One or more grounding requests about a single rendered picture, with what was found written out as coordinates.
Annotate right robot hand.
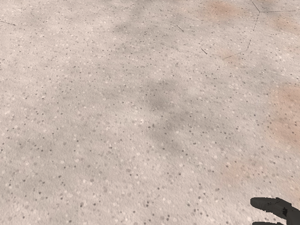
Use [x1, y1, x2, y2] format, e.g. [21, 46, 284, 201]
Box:
[250, 197, 300, 225]

